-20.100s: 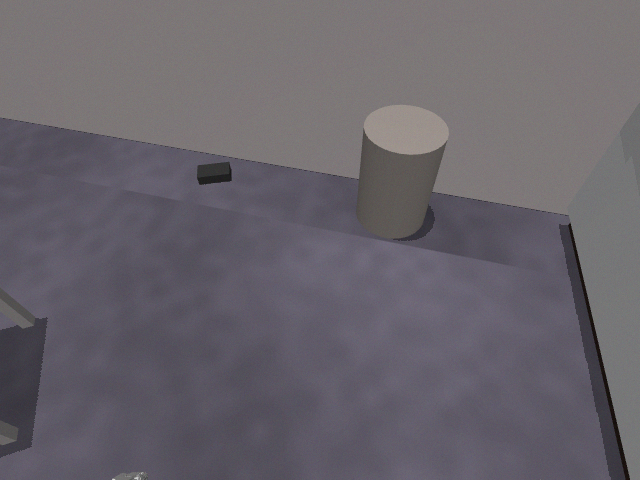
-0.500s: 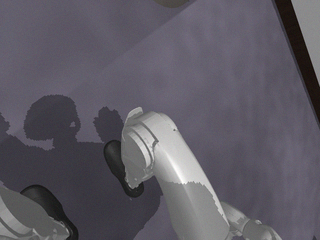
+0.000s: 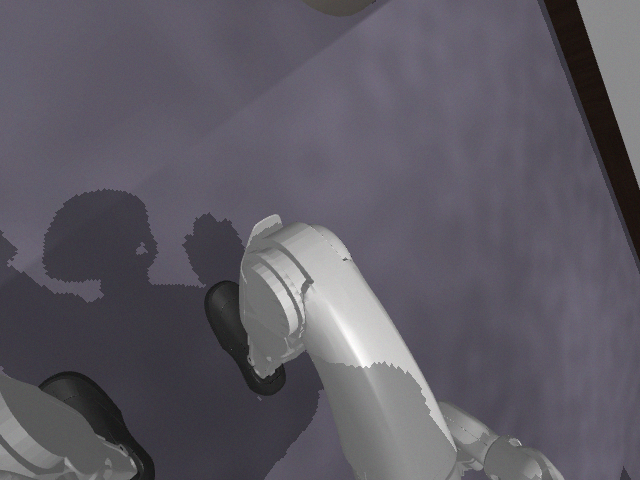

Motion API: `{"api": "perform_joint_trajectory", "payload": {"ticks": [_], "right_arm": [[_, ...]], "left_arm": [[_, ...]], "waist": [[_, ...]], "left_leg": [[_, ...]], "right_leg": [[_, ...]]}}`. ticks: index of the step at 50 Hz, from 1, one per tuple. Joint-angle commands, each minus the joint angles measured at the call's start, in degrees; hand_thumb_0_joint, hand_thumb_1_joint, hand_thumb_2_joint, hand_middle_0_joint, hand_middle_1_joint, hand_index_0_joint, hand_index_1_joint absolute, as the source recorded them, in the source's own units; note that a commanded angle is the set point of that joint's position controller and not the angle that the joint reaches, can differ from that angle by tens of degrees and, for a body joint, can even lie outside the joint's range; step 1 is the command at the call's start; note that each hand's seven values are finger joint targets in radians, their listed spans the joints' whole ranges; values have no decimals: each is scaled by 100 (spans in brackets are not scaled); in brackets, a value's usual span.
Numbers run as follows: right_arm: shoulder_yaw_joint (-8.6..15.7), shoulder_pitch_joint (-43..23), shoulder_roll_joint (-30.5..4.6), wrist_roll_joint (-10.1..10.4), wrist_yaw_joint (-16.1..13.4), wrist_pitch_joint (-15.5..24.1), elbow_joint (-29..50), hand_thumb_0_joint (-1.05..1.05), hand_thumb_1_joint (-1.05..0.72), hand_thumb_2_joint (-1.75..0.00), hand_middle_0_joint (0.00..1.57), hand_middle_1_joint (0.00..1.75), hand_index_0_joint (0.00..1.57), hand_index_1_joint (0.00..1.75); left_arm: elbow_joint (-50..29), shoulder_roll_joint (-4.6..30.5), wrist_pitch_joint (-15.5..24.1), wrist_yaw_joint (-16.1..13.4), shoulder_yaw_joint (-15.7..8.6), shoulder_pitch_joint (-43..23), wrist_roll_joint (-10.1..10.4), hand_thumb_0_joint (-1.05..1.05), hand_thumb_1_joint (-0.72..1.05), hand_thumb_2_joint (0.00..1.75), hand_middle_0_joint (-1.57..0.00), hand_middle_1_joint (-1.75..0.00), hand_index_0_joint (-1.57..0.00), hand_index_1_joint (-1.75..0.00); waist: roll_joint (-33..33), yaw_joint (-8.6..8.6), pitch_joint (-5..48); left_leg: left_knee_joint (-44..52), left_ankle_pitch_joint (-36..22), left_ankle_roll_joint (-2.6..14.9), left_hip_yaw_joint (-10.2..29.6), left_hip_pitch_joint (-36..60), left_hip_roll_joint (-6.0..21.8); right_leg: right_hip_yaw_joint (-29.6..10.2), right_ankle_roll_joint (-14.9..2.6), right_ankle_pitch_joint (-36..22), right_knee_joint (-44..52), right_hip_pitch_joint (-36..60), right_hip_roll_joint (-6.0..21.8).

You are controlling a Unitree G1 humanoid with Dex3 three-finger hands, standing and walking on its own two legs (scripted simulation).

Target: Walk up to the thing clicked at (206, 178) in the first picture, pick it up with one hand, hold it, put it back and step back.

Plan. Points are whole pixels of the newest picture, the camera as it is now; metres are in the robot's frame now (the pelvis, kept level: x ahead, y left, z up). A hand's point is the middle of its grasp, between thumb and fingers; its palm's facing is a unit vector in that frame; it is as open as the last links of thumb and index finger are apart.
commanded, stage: close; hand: left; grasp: from above
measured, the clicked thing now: out of the picture +0.46 +0.36 -0.31
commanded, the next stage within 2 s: settle in 1.38 s
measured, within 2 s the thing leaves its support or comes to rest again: leaves its support in 1.76 s
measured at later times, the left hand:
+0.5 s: hand out of the picture +0.46 +0.35 -0.27, palm faces -0.20 -0.38 -0.90, open 11.6 cm
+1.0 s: hand out of the picture +0.46 +0.35 -0.27, palm faces -0.20 -0.38 -0.90, open 11.4 cm
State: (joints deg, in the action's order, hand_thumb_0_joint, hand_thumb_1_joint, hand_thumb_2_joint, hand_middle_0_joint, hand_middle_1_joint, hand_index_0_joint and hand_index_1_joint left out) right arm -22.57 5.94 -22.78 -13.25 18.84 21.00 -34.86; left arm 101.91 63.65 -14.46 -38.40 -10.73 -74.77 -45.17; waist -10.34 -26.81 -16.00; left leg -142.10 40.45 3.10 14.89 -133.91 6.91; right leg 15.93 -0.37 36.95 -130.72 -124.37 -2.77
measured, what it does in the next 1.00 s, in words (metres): stands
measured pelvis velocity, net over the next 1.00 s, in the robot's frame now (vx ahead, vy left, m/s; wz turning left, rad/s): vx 0.00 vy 0.00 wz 0.00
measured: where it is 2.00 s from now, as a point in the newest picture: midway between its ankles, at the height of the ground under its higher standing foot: (190, 401)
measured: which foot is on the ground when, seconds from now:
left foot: down 0.00-1.00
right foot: down 0.00-1.00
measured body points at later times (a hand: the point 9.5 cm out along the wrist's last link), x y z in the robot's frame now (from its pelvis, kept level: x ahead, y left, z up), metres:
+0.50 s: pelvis +0.00 +0.00 +0.00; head +0.32 +0.13 +0.29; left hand +0.47 +0.37 -0.22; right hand +0.04 -0.24 -0.04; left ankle +0.07 +0.12 -0.29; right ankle +0.12 -0.10 -0.29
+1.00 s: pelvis +0.00 +0.00 +0.00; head +0.31 +0.13 +0.29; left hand +0.47 +0.37 -0.22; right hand +0.04 -0.23 -0.04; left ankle +0.07 +0.12 -0.29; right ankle +0.12 -0.10 -0.29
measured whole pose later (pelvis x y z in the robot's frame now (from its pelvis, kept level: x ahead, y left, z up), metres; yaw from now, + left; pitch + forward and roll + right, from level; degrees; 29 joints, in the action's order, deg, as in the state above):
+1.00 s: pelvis +0.00 +0.00 +0.00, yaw +0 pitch +28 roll -16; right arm -22.3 5.9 -22.3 -12.9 18.6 20.9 -34.7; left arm 100.3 63.1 -14.1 -37.7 -11.5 -73.4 -45.5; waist -10.5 -26.4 -16.3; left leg -142.4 40.6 2.9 14.8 -133.8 7.1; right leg 15.7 -0.4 36.8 -131.1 -124.8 -3.1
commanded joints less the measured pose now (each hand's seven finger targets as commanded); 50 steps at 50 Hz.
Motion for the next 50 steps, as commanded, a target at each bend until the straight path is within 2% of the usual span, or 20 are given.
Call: {"api": "perform_joint_trajectory", "payload": {"ticks": [1,3,7,9,10,15,18,21,26,28,31,35,38,40,42,44,48,50], "right_arm": [[336,1377,-1879,20,-4,16,-162,0,-89,-90,20,30,20,30],[345,1404,-1843,14,-1,-1,-203,0,-89,-90,20,30,20,30],[325,1319,-1872,38,0,14,-150,0,-89,-90,20,30,20,30],[343,1427,-1880,57,9,-4,-144,0,-89,-90,20,30,20,30],[335,1414,-1846,49,15,-20,-129,0,-89,-90,20,30,20,30],[359,1414,-1864,42,18,-2,-159,0,-89,-90,20,30,20,30],[335,1437,-1856,49,31,-4,-122,0,-89,-90,20,30,20,30],[338,1470,-1856,20,33,-23,-96,0,-89,-90,20,30,20,30],[343,1376,-1834,65,21,23,-129,0,-89,-90,20,30,20,30],[355,1435,-1868,67,11,10,-135,0,-89,-90,20,30,20,30],[345,1428,-1842,72,19,10,-119,0,-89,-90,20,30,20,30],[360,1448,-1833,88,11,2,-143,0,-89,-90,20,30,20,30],[355,1397,-1814,60,-4,4,-119,0,-89,-90,20,30,20,30],[374,1409,-1807,55,-7,10,-195,0,-89,-90,20,30,20,30],[369,1439,-1789,85,-1,19,-195,0,-89,-90,20,30,20,30],[373,1434,-1815,64,-3,21,-183,0,-89,-90,20,30,20,30],[372,1448,-1799,56,9,25,-164,0,-89,-90,20,30,20,30],[375,1443,-1785,59,6,28,-208,0,-89,-90,20,30,20,30]], "left_arm": [[-644,1039,84,-178,140,-1258,-109,0,-6,63,-52,-56,-49,-58],[-661,965,87,-160,182,-1245,-118,0,-6,63,-51,-57,-49,-59],[-682,1059,97,-179,145,-1211,-134,0,-8,64,-50,-58,-48,-60],[-707,1015,91,-194,120,-1244,-171,0,-6,63,-51,-56,-49,-58],[-682,974,82,-180,170,-1165,-161,0,-5,63,-52,-56,-50,-57],[-696,968,89,-173,121,-1208,-134,0,-5,62,-51,-56,-49,-58],[-708,952,89,-192,125,-1162,-122,0,-6,64,-51,-57,-49,-59],[-713,1001,89,-195,122,-1148,-75,0,-3,63,-53,-56,-51,-58],[-800,1075,56,-118,71,-1130,-64,0,-7,66,-51,-57,-48,-59],[-788,1130,63,-139,49,-1134,-98,0,-4,64,-52,-57,-50,-59],[-796,1022,57,-118,80,-1075,-116,0,-1,64,-54,-56,-52,-58],[-779,1121,57,-116,12,-1106,-157,0,0,66,-56,-56,-53,-58],[-755,1067,52,-95,62,-1049,-134,0,2,66,-58,-55,-55,-58],[-732,1100,49,-74,30,-1001,-117,0,4,66,-58,-56,-56,-58],[-799,1157,55,-79,-14,-1085,-192,0,3,67,-58,-56,-55,-59],[-692,1020,47,-95,55,-1047,-142,0,6,67,-60,-56,-58,-59],[-760,964,63,-108,77,-1034,-116,0,12,68,-65,-55,-62,-58],[-697,1056,55,-112,17,-1006,-112,0,12,70,-65,-56,-62,-59]], "waist": [[3463,-482,3681],[3459,-496,3598],[3488,-433,3592],[3530,-452,3672],[3539,-461,3634],[3522,-440,3617],[3562,-456,3668],[3433,-469,3714],[3468,-377,3640],[3592,-381,3758],[3426,-384,3689],[3578,-356,3693],[3325,-396,3701],[3389,-366,3644],[3580,-315,3729],[3500,-393,3663],[3413,-382,3716],[3407,-340,3698]], "left_leg": [[1337,-1407,-261,-124,2975,93],[1355,-1412,-258,-136,2873,68],[1383,-1351,-275,-69,2945,96],[1398,-1529,-290,-66,3073,107],[1384,-1514,-282,-74,3059,102],[1356,-1448,-273,-121,2997,91],[1350,-1644,-285,-103,3089,95],[1280,-1564,-244,-184,2949,86],[1319,-1437,-253,-177,2910,72],[1364,-1507,-281,-114,3070,107],[1299,-1538,-248,-162,2938,79],[1358,-1523,-281,-142,3020,90],[1280,-1420,-233,-179,2828,67],[1309,-1393,-240,-227,2818,43],[1335,-1487,-283,-167,3021,82],[1372,-1435,-284,-98,3004,88],[1278,-1553,-255,-186,2934,67],[1276,-1520,-256,-205,2888,61]], "right_leg": [[60,-8,-1597,1184,2170,-442],[55,-15,-1620,1152,2198,-431],[73,-22,-1532,1144,2026,-436],[90,-30,-1648,1116,2106,-421],[75,-27,-1666,1117,2104,-439],[85,-25,-1570,1173,2068,-432],[81,-25,-1766,1124,2158,-423],[19,18,-1766,1196,2356,-452],[29,-7,-1585,1189,2156,-432],[47,-22,-1635,1144,2169,-450],[41,-9,-1674,1145,2185,-430],[56,-34,-1622,1118,2137,-433],[15,5,-1604,1181,2215,-450],[13,-5,-1562,1175,2224,-451],[47,-33,-1573,1109,2103,-429],[63,-30,-1564,1083,2074,-435],[17,-7,-1699,1127,2242,-446],[10,-4,-1674,1127,2229,-450]]}}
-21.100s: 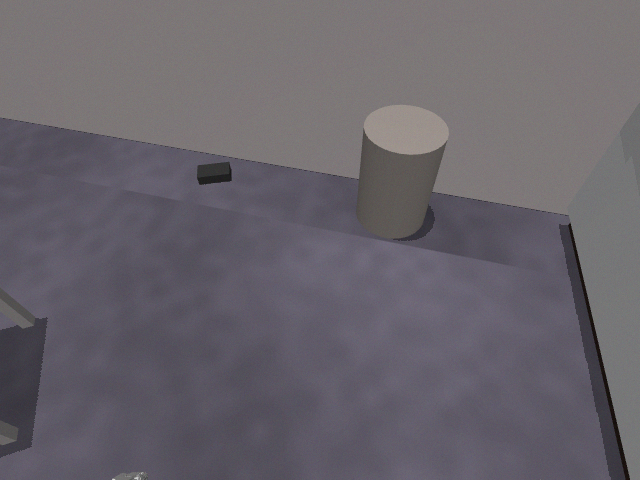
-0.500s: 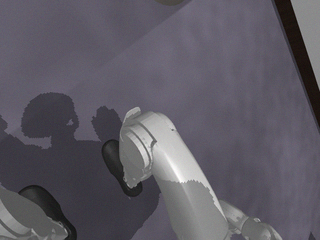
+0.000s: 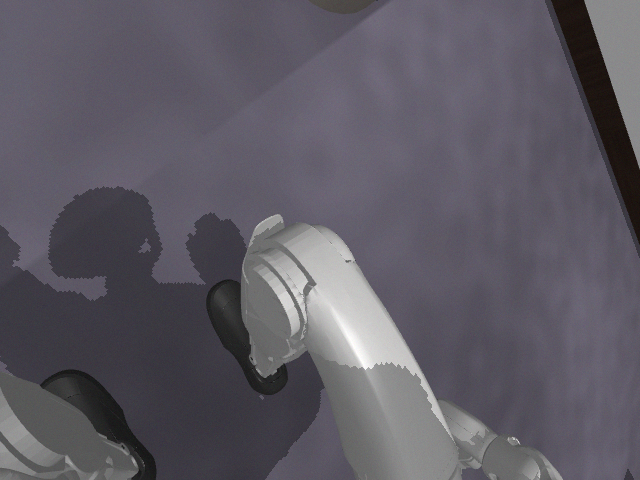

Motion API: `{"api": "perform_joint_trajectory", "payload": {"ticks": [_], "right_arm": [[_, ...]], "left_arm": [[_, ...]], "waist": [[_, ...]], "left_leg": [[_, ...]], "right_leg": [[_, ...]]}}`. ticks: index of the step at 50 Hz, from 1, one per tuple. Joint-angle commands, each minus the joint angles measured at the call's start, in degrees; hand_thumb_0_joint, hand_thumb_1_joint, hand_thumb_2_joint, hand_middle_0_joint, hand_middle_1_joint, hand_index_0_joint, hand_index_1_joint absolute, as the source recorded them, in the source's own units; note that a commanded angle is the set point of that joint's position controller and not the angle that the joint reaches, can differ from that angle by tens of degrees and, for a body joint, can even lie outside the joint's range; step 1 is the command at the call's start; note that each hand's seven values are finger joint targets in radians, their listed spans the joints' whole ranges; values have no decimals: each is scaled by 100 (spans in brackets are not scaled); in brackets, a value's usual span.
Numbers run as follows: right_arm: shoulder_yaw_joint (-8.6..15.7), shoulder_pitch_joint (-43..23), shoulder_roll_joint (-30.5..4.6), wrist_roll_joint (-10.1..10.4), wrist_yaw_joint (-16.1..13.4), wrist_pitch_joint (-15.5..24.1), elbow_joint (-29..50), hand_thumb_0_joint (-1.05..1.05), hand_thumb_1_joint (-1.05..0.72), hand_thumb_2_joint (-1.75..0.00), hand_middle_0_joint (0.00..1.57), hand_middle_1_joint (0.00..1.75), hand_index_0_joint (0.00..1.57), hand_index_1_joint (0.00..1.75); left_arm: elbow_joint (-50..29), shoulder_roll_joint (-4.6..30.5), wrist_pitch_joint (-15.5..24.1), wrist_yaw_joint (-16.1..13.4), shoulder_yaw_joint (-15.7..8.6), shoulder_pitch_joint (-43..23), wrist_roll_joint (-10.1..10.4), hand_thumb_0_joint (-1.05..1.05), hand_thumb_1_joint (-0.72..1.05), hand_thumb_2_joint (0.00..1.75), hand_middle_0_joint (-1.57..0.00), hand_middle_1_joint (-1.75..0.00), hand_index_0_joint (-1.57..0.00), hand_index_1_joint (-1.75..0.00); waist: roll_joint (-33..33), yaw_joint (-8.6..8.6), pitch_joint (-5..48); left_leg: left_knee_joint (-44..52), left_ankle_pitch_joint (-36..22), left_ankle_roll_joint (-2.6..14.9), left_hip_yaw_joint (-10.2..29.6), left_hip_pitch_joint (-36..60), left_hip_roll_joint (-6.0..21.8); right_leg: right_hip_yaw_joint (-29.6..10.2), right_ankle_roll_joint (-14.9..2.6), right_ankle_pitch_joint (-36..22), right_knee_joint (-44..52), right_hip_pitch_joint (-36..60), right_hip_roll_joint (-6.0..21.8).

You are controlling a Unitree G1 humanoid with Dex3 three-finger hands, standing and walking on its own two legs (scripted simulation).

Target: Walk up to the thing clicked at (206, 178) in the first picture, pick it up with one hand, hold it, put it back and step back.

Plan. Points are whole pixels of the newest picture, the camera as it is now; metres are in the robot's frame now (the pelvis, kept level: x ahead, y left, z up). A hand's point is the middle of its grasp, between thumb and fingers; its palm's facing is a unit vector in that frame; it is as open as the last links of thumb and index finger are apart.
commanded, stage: close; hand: left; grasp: from above
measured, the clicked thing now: out of the picture +0.46 +0.36 -0.30
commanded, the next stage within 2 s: settle in 0.38 s
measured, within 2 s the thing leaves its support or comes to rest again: leaves its support in 0.76 s
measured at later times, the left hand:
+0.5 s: hand out of the picture +0.46 +0.35 -0.27, palm faces -0.20 -0.38 -0.90, open 11.4 cm
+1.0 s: hand out of the picture +0.46 +0.39 -0.23, palm faces -0.14 -0.39 -0.91, open 11.4 cm
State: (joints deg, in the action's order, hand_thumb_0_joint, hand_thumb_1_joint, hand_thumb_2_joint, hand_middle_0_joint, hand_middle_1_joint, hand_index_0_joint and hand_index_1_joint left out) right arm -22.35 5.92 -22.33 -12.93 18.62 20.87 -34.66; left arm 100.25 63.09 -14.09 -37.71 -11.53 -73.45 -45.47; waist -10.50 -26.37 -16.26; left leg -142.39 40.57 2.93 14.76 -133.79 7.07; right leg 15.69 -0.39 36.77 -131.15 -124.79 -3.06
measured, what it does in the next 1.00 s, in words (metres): stands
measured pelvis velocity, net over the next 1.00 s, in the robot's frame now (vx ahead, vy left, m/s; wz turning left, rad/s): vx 0.01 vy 0.00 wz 0.03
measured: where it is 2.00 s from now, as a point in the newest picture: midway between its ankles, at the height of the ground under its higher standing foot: (192, 400)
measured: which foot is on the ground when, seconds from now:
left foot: down 0.00-1.00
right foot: down 0.00-1.00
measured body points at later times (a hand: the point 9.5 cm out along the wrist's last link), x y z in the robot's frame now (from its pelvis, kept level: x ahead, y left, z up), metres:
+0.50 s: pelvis +0.00 +0.00 +0.00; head +0.31 +0.12 +0.29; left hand +0.47 +0.37 -0.22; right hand +0.04 -0.23 -0.04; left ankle +0.07 +0.12 -0.29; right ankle +0.12 -0.10 -0.29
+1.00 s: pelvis +0.01 +0.00 +0.00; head +0.30 +0.13 +0.32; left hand +0.47 +0.40 -0.17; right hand +0.03 -0.24 -0.04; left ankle +0.07 +0.12 -0.29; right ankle +0.12 -0.10 -0.29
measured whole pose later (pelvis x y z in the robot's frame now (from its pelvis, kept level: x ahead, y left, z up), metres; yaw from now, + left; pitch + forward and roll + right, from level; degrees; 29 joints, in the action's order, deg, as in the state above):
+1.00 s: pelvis +0.01 +0.00 +0.00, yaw +2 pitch +32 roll -14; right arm -16.2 11.8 -19.9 -10.1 19.0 18.8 -38.0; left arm 87.0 56.7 -19.2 -30.0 -13.3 -68.6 -46.5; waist -6.8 -22.7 -9.5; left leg -140.5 40.6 2.6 12.4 -134.5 6.5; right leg 13.9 -0.8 37.9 -131.1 -126.4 -2.3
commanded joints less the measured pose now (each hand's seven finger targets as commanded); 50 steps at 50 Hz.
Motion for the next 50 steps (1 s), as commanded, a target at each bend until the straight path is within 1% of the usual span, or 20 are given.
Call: {"api": "perform_joint_trajectory", "payload": {"ticks": [1,11,15,19,24,25,26,32,33,35,36,39,40,41,42,45,46,47,48,50], "right_arm": [[342,1402,-1829,19,28,47,-219,0,-89,-90,20,30,20,30],[368,1413,-1832,29,57,65,-173,0,-89,-90,20,30,20,30],[361,1473,-1871,39,62,64,-176,0,-89,-90,20,30,20,30],[373,1386,-1844,24,54,77,-175,0,-89,-90,20,30,20,30],[378,1392,-1869,62,42,71,-179,0,-89,-90,20,30,20,30],[372,1464,-1851,56,52,64,-197,0,-91,-90,20,30,20,30],[390,1451,-1868,45,42,53,-217,0,-91,-90,20,30,20,30],[438,1481,-1798,112,3,7,-253,0,-91,-90,20,30,20,30],[520,1539,-1850,103,-12,0,-241,0,-91,-90,20,30,20,30],[575,1583,-1797,131,-37,-27,-268,0,-91,-90,20,30,20,30],[602,1601,-1788,146,-29,-29,-201,0,-91,-90,20,30,20,30],[732,1721,-1775,184,-10,-75,-280,0,-91,-90,20,30,20,30],[741,1739,-1708,180,-28,-95,-300,0,-91,-90,20,30,20,30],[819,1765,-1713,187,-21,-89,-275,0,-91,-90,20,30,20,30],[879,1852,-1704,204,-16,-106,-371,0,-91,-90,20,30,20,30],[1002,1942,-1562,282,-7,-151,-454,0,-91,-90,20,30,20,30],[1052,2002,-1540,318,24,-171,-469,0,-90,-90,20,30,20,30],[1059,2041,-1457,343,37,-200,-525,0,-90,-90,20,30,20,30],[1084,2018,-1399,369,38,-210,-564,0,-90,-90,20,30,20,30],[1157,2106,-1399,390,27,-241,-655,0,-90,-90,20,30,20,30]], "left_arm": [[-535,1139,23,-182,117,-1128,-87,0,13,68,-65,-56,-62,-58],[-510,1088,18,-181,73,-1100,-98,0,19,74,-70,-59,-67,-62],[-579,1113,18,-172,55,-1103,-92,0,21,75,-71,-59,-68,-62],[-533,1064,5,-153,92,-1032,-57,0,21,73,-72,-58,-69,-61],[-578,1206,-4,-159,-8,-1101,-94,0,24,72,-73,-58,-70,-60],[-576,1205,3,-158,4,-1099,-121,0,22,64,-71,-66,-72,-65],[-580,1235,11,-152,-23,-1083,-76,0,20,67,-71,-64,-71,-63],[-820,1470,-28,-36,-155,-1182,-212,0,19,67,-70,-64,-70,-64],[-933,1428,-39,18,-111,-1188,-249,0,18,67,-70,-64,-69,-64],[-1136,1481,-58,41,-176,-1242,-345,0,19,67,-70,-63,-70,-63],[-1340,1382,-69,65,-110,-1300,-373,0,20,65,-72,-61,-71,-61],[-1644,1328,-151,115,-208,-1300,-387,0,20,61,-70,-60,-70,-60],[-1458,1249,-197,136,-174,-1200,-358,0,19,60,-71,-59,-71,-58],[-1700,1107,-219,205,-114,-1209,-364,0,20,61,-71,-58,-71,-58],[-1823,1118,-249,236,-195,-1158,-318,0,20,61,-70,-60,-71,-59],[-2072,838,-410,439,-115,-1043,-279,0,18,61,-69,-61,-69,-60],[-2423,783,-448,509,-139,-1049,-280,0,20,63,-70,-62,-70,-61],[-2166,465,-519,587,-33,-930,-209,0,20,63,-69,-64,-70,-63],[-2140,368,-571,661,2,-866,-214,0,19,67,-69,-65,-69,-64],[-2223,401,-633,711,-96,-887,-234,0,18,70,-68,-65,-68,-65]], "waist": [[3419,-379,3723],[3460,-378,3687],[3486,-377,3754],[3351,-377,3609],[3342,-295,3835],[3428,-356,3815],[3420,-345,3811],[3666,-246,3974],[3730,-272,3975],[3879,-167,4153],[3959,-186,4212],[4025,-161,4307],[3910,-137,4298],[3958,-153,4330],[4023,-55,4417],[4175,164,4805],[4367,200,5026],[4193,172,4911],[3952,203,4788],[3884,277,4873]], "left_leg": [[1321,-1439,-234,-173,2832,45],[1343,-1452,-253,-161,2914,49],[1314,-1652,-256,-162,3029,58],[1321,-1315,-231,-191,2786,29],[1308,-1511,-241,-163,2879,59],[1295,-1548,-240,-196,2896,45],[1340,-1494,-250,-188,2869,49],[1390,-1544,-261,-239,2956,51],[1395,-1551,-254,-261,3028,42],[1397,-1645,-285,-246,3222,73],[1397,-1723,-279,-231,3308,68],[1442,-1818,-299,-253,3341,56],[1428,-1726,-279,-279,3247,57],[1428,-1738,-270,-321,3252,27],[1480,-1758,-298,-329,3334,27],[1485,-1956,-323,-379,3540,13],[1471,-2199,-340,-390,3712,1],[1498,-2177,-330,-411,3561,-20],[1510,-2010,-301,-442,3312,-58],[1513,-1958,-299,-507,3234,-89]], "right_leg": [[33,-3,-1565,1181,2224,-425],[57,-9,-1558,1170,2170,-411],[59,-8,-1707,1118,2219,-408],[20,3,-1448,1193,2136,-411],[38,-2,-1580,1156,2199,-398],[37,6,-1630,1174,2276,-399],[30,4,-1609,1160,2322,-410],[20,-18,-1605,1159,2321,-385],[-5,-25,-1608,1164,2297,-383],[-1,-48,-1627,1136,2239,-394],[-30,-50,-1683,1129,2193,-376],[-30,-59,-1731,1103,2085,-352],[-72,-45,-1726,1159,2113,-380],[-97,-40,-1730,1184,2131,-362],[-80,-57,-1701,1161,2113,-350],[-113,-82,-1790,1131,2011,-352],[-132,-85,-1914,1077,1995,-320],[-147,-85,-1929,1049,1969,-330],[-159,-86,-1841,1076,1876,-332],[-184,-88,-1829,1080,1903,-331]]}}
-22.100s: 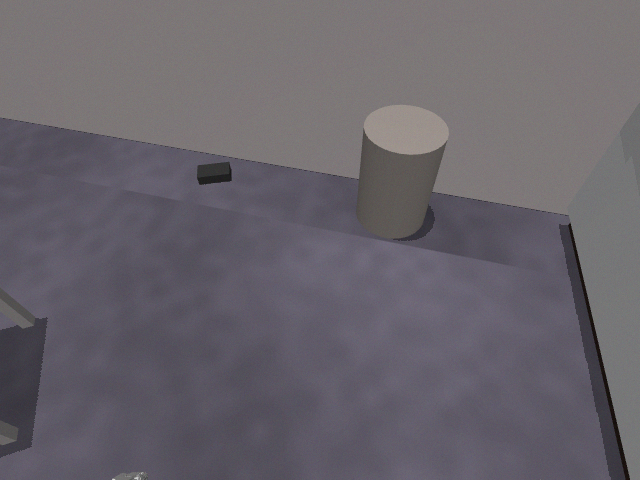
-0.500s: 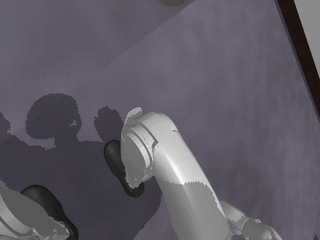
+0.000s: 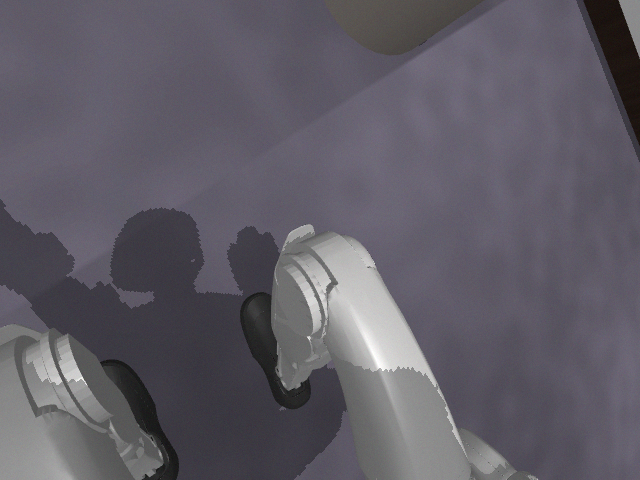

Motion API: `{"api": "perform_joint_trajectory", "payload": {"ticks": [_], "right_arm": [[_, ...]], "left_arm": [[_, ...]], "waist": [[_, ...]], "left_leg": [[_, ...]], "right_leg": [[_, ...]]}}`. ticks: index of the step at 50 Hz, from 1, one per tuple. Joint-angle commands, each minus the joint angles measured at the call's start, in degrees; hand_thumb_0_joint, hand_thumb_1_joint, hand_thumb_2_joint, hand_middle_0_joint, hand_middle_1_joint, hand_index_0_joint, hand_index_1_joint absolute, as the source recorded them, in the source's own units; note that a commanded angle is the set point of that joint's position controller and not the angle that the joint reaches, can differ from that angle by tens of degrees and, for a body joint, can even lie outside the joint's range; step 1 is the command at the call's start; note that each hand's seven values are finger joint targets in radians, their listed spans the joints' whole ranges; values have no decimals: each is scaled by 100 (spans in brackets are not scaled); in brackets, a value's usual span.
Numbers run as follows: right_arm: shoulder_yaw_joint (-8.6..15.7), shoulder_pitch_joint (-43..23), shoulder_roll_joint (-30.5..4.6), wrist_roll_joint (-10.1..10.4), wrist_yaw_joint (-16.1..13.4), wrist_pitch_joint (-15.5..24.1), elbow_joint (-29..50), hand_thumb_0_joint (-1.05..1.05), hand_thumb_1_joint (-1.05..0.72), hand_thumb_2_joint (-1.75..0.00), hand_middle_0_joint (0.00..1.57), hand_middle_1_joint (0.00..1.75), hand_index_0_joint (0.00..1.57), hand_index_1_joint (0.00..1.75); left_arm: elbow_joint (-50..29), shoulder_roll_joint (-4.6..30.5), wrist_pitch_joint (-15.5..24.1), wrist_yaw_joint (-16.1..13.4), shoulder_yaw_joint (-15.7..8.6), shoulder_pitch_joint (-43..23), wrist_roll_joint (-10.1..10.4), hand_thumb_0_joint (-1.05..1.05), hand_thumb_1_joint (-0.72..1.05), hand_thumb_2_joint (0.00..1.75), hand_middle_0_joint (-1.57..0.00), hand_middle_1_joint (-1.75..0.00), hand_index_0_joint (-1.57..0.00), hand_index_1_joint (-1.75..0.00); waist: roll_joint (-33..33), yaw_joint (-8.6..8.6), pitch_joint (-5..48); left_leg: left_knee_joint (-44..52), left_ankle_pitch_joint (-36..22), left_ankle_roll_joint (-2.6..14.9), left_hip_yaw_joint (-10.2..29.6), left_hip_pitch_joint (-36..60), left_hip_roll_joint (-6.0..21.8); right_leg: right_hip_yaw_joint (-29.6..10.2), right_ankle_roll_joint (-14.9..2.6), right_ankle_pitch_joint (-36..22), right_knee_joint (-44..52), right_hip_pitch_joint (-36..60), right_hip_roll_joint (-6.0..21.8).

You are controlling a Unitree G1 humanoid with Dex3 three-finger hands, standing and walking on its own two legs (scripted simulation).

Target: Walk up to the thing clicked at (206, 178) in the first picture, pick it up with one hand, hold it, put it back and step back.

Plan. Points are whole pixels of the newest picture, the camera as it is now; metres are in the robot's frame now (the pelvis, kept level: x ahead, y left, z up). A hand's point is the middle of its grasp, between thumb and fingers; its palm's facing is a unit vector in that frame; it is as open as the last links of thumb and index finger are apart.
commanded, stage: settle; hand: left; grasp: from above
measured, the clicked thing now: out of the picture +0.47 +0.38 -0.26
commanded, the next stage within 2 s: lift in 0.18 s
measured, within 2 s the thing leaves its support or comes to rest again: neither
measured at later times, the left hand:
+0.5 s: hand out of the picture +0.45 +0.37 -0.15, palm faces -0.19 -0.40 -0.90, open 11.5 cm
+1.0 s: hand out of the picture +0.36 +0.36 +0.01, palm faces -0.22 -0.35 -0.91, open 11.5 cm
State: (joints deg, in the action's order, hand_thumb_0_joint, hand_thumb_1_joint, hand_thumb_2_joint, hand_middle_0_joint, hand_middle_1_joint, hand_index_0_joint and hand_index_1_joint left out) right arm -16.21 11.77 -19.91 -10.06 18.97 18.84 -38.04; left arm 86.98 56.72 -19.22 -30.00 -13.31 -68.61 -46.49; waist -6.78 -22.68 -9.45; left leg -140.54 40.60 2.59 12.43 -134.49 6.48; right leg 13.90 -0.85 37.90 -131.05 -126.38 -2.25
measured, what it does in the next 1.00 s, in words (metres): rises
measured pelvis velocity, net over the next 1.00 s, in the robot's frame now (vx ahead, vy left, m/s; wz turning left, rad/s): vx -0.01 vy -0.01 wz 0.19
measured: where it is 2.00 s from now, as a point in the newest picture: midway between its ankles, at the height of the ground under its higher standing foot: (219, 406)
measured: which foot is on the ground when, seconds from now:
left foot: down 0.00-1.00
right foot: down 0.00-1.00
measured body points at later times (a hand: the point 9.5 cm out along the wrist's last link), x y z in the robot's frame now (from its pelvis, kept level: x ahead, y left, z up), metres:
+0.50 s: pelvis +0.00 -0.01 +0.00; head +0.24 +0.09 +0.36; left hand +0.46 +0.39 -0.10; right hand +0.02 -0.25 -0.09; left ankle +0.06 +0.12 -0.30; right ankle +0.11 -0.10 -0.30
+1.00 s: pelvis -0.01 -0.01 +0.11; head +0.16 +0.04 +0.52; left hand +0.37 +0.37 +0.06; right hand +0.12 -0.26 -0.02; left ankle +0.06 +0.12 -0.30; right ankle +0.11 -0.10 -0.30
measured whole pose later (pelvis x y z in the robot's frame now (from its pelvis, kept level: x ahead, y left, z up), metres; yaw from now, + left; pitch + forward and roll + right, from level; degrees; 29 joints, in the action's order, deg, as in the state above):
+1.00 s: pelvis -0.01 -0.01 +0.11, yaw +11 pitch +34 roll -4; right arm -0.1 10.5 -16.4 -1.3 8.5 10.0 -45.7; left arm 64.6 28.4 -24.6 -15.6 -3.8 -45.7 -45.2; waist 3.5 -8.5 12.5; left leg -116.7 35.8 1.3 2.3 -115.2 4.6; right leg 5.5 -2.1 36.8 -114.6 -112.0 -0.1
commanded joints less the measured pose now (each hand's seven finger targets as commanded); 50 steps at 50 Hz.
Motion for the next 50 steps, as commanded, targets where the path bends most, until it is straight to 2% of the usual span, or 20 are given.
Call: {"api": "perform_joint_trajectory", "payload": {"ticks": [1,2,12,13,16,17,19,22,24,25,27,30,32,34,37,38,42,46,47,50], "right_arm": [[597,1548,-1616,112,-1,-45,-406,0,-90,-90,20,30,20,30],[629,1514,-1607,140,-17,-49,-413,0,-90,-90,20,30,20,30],[783,1595,-1635,151,-120,4,-761,0,-89,-90,20,30,20,30],[784,1547,-1593,156,-139,-4,-754,0,-93,-91,20,30,20,30],[883,1567,-1596,186,-177,-73,-789,0,-88,-89,20,30,20,30],[865,1481,-1514,228,-195,-96,-770,0,-93,-91,20,30,20,30],[976,1551,-1519,243,-225,-188,-809,0,-91,-90,20,30,20,30],[1083,1589,-1428,345,-255,-302,-856,0,-91,-90,20,30,20,30],[1168,1541,-1337,421,-290,-407,-850,0,-91,-90,20,30,20,30],[1265,1485,-1377,451,-313,-430,-782,0,-91,-90,20,30,20,30],[1357,1642,-1310,465,-342,-542,-905,0,-91,-90,20,30,20,30],[1501,1627,-1229,550,-410,-639,-876,0,-91,-90,20,30,20,30],[1593,1541,-1150,606,-440,-659,-785,0,-91,-90,20,30,20,30],[1684,1416,-1131,661,-514,-679,-711,0,-91,-90,20,30,20,30],[1810,1373,-1029,713,-626,-718,-778,0,-91,-90,20,30,20,30],[1829,1274,-1002,740,-644,-694,-702,0,-91,-90,20,30,20,30],[1927,1224,-917,816,-828,-740,-781,0,-91,-90,20,30,20,30],[1951,855,-781,913,-1060,-743,-512,0,-90,-90,20,30,20,30],[1960,856,-783,932,-1127,-760,-513,0,-90,-90,20,30,20,30],[1938,664,-685,1002,-1360,-777,-454,0,-91,-90,20,30,20,30]], "left_arm": [[-1258,952,-103,-44,98,-1626,-157,0,18,71,-67,-67,-67,-67],[-872,700,-169,-3,244,-1480,-144,0,16,71,-67,-67,-67,-67],[-642,631,-166,124,174,-1986,-427,0,27,86,-74,-76,-73,-77],[-558,589,-156,165,220,-1983,-420,0,35,78,-78,-84,-81,-82],[-850,685,-169,294,128,-1932,-504,0,27,84,-68,-79,-72,-77],[-808,687,-185,341,139,-1888,-496,0,33,76,-73,-87,-77,-83],[-824,576,-208,479,209,-1782,-495,0,40,80,-79,-86,-82,-82],[-1273,579,-195,706,179,-1629,-487,0,37,80,-77,-83,-80,-80],[-1322,450,-208,822,250,-1478,-477,0,29,79,-73,-81,-75,-79],[-1457,204,-185,890,375,-1496,-460,0,27,77,-70,-82,-72,-79],[-1618,273,-151,993,297,-1392,-493,0,25,75,-68,-80,-71,-77],[-1820,-15,-157,1044,377,-1164,-499,0,20,74,-65,-81,-67,-78],[-1900,-442,-166,1057,532,-1023,-415,0,18,73,-62,-82,-65,-79],[-1913,-407,-232,1014,459,-751,-391,0,16,72,-60,-84,-63,-80],[-2284,-514,-268,1003,471,-791,-311,0,19,76,-64,-83,-66,-80],[-2169,-898,-306,1084,675,-555,-277,0,20,74,-64,-82,-66,-79],[-2913,-788,-309,1158,645,-354,-246,0,23,77,-65,-84,-68,-81],[-3203,-1399,-449,1222,965,65,-108,0,27,80,-69,-85,-71,-82],[-3465,-1252,-483,1193,884,58,-64,0,28,81,-70,-86,-72,-83],[-3848,-1378,-650,1137,998,137,-11,0,32,86,-74,-87,-75,-85]], "waist": [[3729,-56,4331],[3527,-70,4154],[3190,13,4277],[3143,42,4238],[3386,307,4754],[3333,368,4856],[3197,338,4801],[3137,558,5308],[2998,701,5412],[3053,683,5465],[2918,724,5432],[2711,858,5600],[2631,892,5650],[2560,1070,5684],[2334,1144,5720],[2254,1070,5604],[2048,1239,5696],[1854,1263,5581],[1849,1333,5601],[1785,1355,5670]], "left_leg": [[1366,-2005,-292,-249,3442,-34],[1350,-1858,-269,-286,3343,-40],[1463,-1253,-223,-433,2974,-176],[1503,-1139,-214,-466,2899,-191],[1560,-1284,-243,-524,3220,-213],[1579,-1231,-235,-539,3249,-223],[1521,-1313,-186,-710,3043,-253],[1524,-1642,-147,-808,3168,-272],[1586,-1561,-135,-859,3133,-277],[1679,-1509,-145,-867,3207,-299],[1798,-1451,-140,-888,3211,-308],[2003,-1430,-125,-940,3401,-341],[2178,-1529,-136,-980,3533,-347],[2444,-1401,-136,-988,3605,-386],[2697,-1103,-108,-1024,3704,-416],[2782,-1131,-108,-1053,3795,-418],[3229,-862,-99,-1019,4151,-455],[3764,-635,-108,-1008,4438,-486],[3917,-632,-109,-996,4594,-485],[4313,-585,-124,-995,4987,-496]], "right_leg": [[-5,-68,-1894,997,1898,-375],[-47,-66,-1830,1018,1781,-408],[-162,-67,-1282,1000,1445,-294],[-195,-74,-1178,1030,1450,-306],[-218,-106,-1227,964,1508,-260],[-235,-116,-1152,969,1461,-261],[-346,-91,-1264,1081,1736,-286],[-448,-80,-1545,1120,2027,-268],[-539,-105,-1454,1237,2096,-275],[-515,-114,-1386,1260,2015,-251],[-578,-125,-1268,1373,2126,-261],[-629,-124,-1244,1594,2204,-228],[-643,-132,-1347,1706,2307,-219],[-689,-151,-1194,1848,2263,-177],[-813,-150,-840,2210,2370,-153],[-825,-142,-892,2298,2440,-153],[-937,-138,-517,2785,2782,-140],[-1025,-128,-260,3362,3142,-133],[-1040,-122,-290,3496,3289,-130],[-1132,-115,-202,3953,3669,-133]]}}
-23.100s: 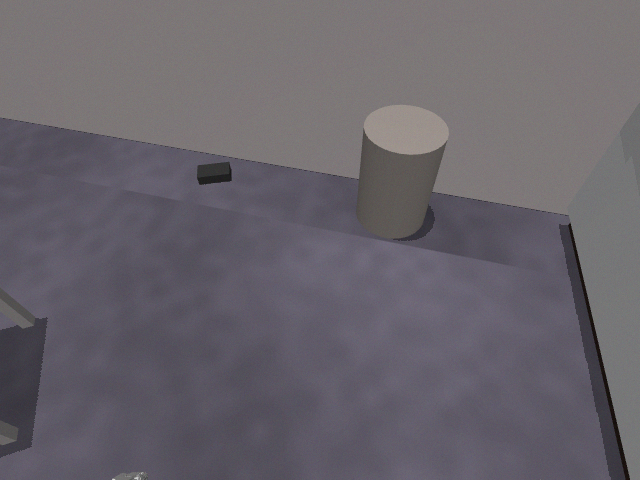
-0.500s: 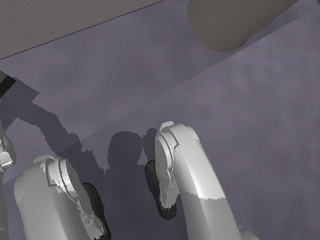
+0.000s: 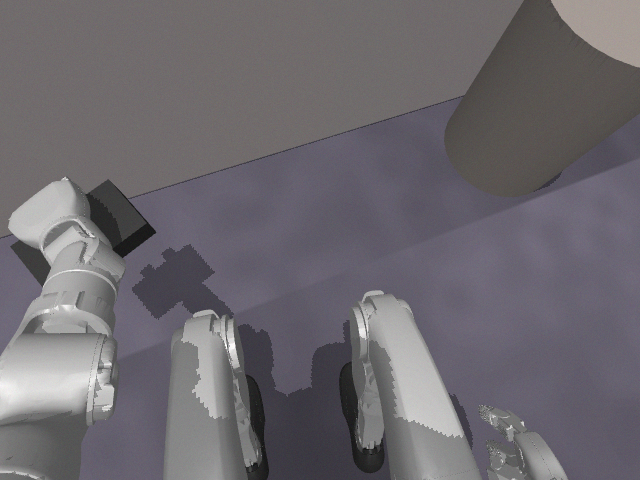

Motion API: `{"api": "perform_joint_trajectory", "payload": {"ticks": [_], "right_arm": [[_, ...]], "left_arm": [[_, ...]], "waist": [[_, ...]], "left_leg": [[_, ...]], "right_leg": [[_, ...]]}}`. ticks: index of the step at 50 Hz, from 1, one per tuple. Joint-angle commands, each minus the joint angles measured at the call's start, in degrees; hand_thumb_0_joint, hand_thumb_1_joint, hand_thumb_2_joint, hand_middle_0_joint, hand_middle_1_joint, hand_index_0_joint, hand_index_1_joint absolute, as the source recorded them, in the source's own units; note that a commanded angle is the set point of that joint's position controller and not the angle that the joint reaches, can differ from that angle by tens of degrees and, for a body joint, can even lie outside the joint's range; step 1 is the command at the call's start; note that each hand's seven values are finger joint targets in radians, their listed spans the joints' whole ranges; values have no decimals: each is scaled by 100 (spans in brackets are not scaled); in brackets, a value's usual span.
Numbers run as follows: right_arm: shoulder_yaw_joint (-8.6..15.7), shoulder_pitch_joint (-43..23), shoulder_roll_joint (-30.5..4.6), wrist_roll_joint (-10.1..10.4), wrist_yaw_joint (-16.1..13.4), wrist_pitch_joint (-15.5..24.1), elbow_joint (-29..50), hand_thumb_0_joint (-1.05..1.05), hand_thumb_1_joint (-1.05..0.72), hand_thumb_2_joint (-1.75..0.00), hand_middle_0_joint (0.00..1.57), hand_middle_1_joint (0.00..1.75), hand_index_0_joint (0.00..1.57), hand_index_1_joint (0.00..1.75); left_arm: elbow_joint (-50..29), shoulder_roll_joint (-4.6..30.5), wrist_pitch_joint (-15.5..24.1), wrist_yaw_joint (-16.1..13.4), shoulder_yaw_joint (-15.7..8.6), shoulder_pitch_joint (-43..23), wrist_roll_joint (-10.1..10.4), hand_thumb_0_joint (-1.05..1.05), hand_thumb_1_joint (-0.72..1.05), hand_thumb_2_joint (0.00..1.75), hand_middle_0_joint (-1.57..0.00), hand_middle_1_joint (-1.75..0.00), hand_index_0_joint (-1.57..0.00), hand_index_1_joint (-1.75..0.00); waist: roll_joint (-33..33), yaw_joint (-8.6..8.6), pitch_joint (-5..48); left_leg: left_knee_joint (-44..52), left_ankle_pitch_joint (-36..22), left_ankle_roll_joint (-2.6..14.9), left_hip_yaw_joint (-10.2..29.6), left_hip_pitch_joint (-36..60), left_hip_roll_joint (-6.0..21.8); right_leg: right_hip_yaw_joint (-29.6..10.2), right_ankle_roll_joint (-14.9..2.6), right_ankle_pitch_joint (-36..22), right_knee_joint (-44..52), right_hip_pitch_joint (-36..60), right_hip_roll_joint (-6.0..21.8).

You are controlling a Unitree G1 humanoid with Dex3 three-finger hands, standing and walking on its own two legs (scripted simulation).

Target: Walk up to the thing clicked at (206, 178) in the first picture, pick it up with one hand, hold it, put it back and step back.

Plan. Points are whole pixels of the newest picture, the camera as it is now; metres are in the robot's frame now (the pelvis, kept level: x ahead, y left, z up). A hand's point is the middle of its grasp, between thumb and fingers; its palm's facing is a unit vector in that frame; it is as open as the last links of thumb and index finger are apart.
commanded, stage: lift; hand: left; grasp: from above
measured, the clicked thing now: (88, 238) +0.44 +0.31 -0.13
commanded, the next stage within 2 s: hold in 0.90 s
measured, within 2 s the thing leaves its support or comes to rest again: neither
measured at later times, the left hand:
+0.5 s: hand out of the picture +0.38 +0.28 +0.12, palm faces -0.29 -0.34 -0.89, open 11.5 cm
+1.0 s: hand out of the picture +0.39 +0.27 +0.22, palm faces -0.30 -0.35 -0.89, open 11.5 cm
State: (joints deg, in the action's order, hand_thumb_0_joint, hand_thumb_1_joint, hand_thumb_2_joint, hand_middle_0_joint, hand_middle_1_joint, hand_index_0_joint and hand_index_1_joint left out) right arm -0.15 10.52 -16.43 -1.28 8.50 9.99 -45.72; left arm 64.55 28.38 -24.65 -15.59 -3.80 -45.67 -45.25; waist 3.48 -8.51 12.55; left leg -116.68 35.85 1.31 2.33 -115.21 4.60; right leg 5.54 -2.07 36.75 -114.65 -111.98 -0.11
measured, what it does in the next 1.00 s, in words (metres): rises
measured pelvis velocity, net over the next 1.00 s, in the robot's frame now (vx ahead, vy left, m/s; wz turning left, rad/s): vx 0.09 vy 0.01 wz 0.08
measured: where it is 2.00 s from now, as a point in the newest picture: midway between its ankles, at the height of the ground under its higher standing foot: (308, 443)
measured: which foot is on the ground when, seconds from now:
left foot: down 0.00-1.00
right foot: down 0.00-1.00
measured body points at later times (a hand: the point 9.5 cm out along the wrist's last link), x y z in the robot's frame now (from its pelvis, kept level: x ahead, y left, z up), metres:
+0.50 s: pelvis +0.04 +0.00 +0.21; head +0.13 +0.02 +0.65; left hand +0.40 +0.29 +0.17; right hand +0.14 -0.26 +0.08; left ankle +0.09 +0.12 -0.41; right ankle +0.10 -0.11 -0.41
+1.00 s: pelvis +0.09 +0.01 +0.30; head +0.14 +0.01 +0.74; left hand +0.40 +0.29 +0.27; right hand +0.18 -0.25 +0.17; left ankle +0.09 +0.12 -0.41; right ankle +0.10 -0.11 -0.41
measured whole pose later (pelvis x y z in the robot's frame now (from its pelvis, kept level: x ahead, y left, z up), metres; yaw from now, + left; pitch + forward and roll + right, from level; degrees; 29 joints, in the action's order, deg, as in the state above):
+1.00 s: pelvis +0.09 +0.01 +0.30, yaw +5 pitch +12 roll -1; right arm -0.7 15.3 -13.9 2.9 -1.7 8.4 -48.3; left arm 57.6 15.2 -32.8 -16.7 8.1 -28.0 -39.0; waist 1.9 -4.2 7.2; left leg -46.9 21.5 0.3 -1.3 -37.5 1.9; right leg 2.9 -0.8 22.3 -45.3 -35.1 -0.2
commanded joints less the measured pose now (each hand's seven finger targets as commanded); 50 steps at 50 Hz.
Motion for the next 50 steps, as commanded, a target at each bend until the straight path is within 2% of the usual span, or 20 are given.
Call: {"api": "perform_joint_trajectory", "payload": {"ticks": [1,4,6,7,9,11,14,17,19,21,22,24,26,29,31,35,37,39,41,50], "right_arm": [[325,739,-1025,147,-384,111,334,0,-90,-90,20,30,20,30],[289,590,-964,193,-629,109,290,0,-90,-90,20,30,20,30],[259,564,-925,245,-741,112,243,0,-90,-90,20,30,20,30],[246,518,-912,270,-797,106,232,0,-90,-90,20,30,20,30],[211,461,-830,303,-891,94,206,0,-90,-90,20,30,20,30],[202,433,-815,351,-986,88,166,0,-90,-90,20,30,20,30],[171,406,-729,397,-1094,71,85,0,-90,-90,20,30,20,30],[163,410,-641,405,-1168,87,-34,0,-90,-90,20,30,20,30],[163,393,-643,418,-1205,80,-21,0,-90,-90,20,30,20,30],[149,422,-578,435,-1238,83,-34,0,-90,-90,20,30,20,30],[151,450,-598,431,-1253,82,-51,0,-90,-90,20,30,20,30],[140,481,-576,427,-1271,88,-47,0,-90,-90,20,30,20,30],[118,553,-559,412,-1279,86,-2,0,-89,-90,20,30,20,30],[130,596,-563,403,-1274,96,63,0,-89,-90,20,30,20,30],[127,662,-562,401,-1258,65,97,0,-89,-90,20,30,20,30],[144,659,-534,393,-1228,58,141,0,-89,-90,20,30,20,30],[159,676,-558,409,-1208,35,155,0,-89,-89,20,30,20,30],[155,697,-539,423,-1180,32,135,0,-89,-89,20,30,20,30],[176,722,-573,444,-1163,21,140,0,-89,-89,20,30,20,30],[182,641,-606,436,-1030,59,280,0,-88,-89,20,30,20,30]], "left_arm": [[-1484,1336,-215,-318,98,-1905,-117,0,33,87,-75,-87,-76,-85],[-1745,1181,-407,-378,186,-1920,33,0,36,89,-78,-86,-79,-85],[-1604,1019,-549,-377,301,-1529,47,0,37,89,-80,-85,-80,-84],[-1530,1018,-609,-397,258,-1354,81,0,38,87,-80,-85,-81,-84],[-1604,761,-651,-403,421,-1268,155,0,37,87,-78,-87,-79,-86],[-1726,815,-698,-450,411,-1174,170,0,36,88,-78,-87,-79,-86],[-1775,623,-767,-488,549,-1125,215,0,37,89,-79,-87,-79,-87],[-1479,173,-819,-482,728,-845,356,0,34,87,-75,-89,-77,-87],[-1439,267,-826,-521,713,-809,359,0,34,88,-76,-89,-77,-87],[-1389,29,-841,-507,861,-769,399,0,32,86,-75,-88,-76,-87],[-1303,132,-843,-515,805,-743,371,0,32,87,-74,-89,-76,-88],[-1189,89,-834,-502,817,-607,356,0,32,80,-73,-87,-75,-85],[-1103,-135,-812,-503,961,-622,330,0,35,82,-75,-89,-78,-86],[-1189,-88,-783,-516,895,-526,430,0,34,82,-75,-88,-77,-86],[-1266,12,-805,-510,872,-434,370,0,35,81,-73,-91,-76,-87],[-1337,-121,-780,-528,891,-332,426,0,32,76,-71,-86,-74,-82],[-1554,23,-786,-523,856,-421,376,0,33,72,-72,-84,-75,-81],[-1442,-210,-821,-471,980,-273,411,0,32,71,-71,-83,-74,-79],[-1461,-208,-831,-414,1015,-264,408,0,33,67,-71,-80,-74,-76],[-1635,-299,-787,-314,1079,-119,382,0,33,65,-71,-79,-74,-75]], "waist": [[752,-56,3341],[734,-22,3240],[540,3,3102],[535,86,3057],[635,146,2977],[551,186,2979],[570,180,2720],[461,159,2320],[335,243,2203],[281,197,2051],[216,189,1947],[299,266,1783],[102,174,1588],[175,274,1587],[194,307,1653],[86,369,1500],[120,402,1635],[13,342,1480],[-94,357,1406],[-84,485,1111]], "left_leg": [[2098,-127,-4,-7,3236,-305],[2610,-80,-34,34,3749,-303],[2888,-204,-27,-18,4009,-298],[3069,-272,-44,3,4210,-301],[3409,-424,-64,-2,4582,-295],[3743,-559,-62,26,4981,-292],[4149,-825,-49,-95,5426,-287],[4633,-953,-75,-43,5861,-279],[4905,-1020,-61,-89,6070,-304],[5095,-1306,-44,-181,6274,-339],[5218,-1391,-43,-167,6338,-346],[5508,-1559,-76,-159,6632,-356],[5734,-1680,-48,-173,6812,-377],[6089,-1974,-83,-187,7280,-400],[6207,-2357,-58,-226,7548,-416],[6641,-2532,-78,-214,7927,-421],[6798,-2713,-74,-235,8207,-435],[6954,-2820,-61,-239,8371,-437],[7078,-2956,-41,-248,8501,-453],[7742,-3325,-78,-259,9243,-456]], "right_leg": [[-310,13,-113,2467,2354,-340],[-328,18,-103,2879,2769,-337],[-334,28,-236,3177,3171,-339],[-304,25,-327,3262,3312,-328],[-273,18,-548,3484,3622,-325],[-270,20,-710,3777,4039,-320],[-334,32,-969,4288,4555,-343],[-298,48,-1079,4699,4902,-338],[-348,52,-1118,5056,5344,-346],[-388,76,-1427,5350,5713,-340],[-401,81,-1502,5466,5834,-336],[-398,64,-1629,5665,6105,-323],[-401,92,-1790,5954,6350,-332],[-408,84,-2057,6240,6850,-281],[-453,127,-2505,6440,7156,-268],[-439,120,-2657,6768,7634,-250],[-461,127,-2870,6908,7876,-237],[-469,152,-3022,7074,8018,-227],[-487,186,-3241,7234,8213,-216],[-395,107,-3244,7676,8659,-223]]}}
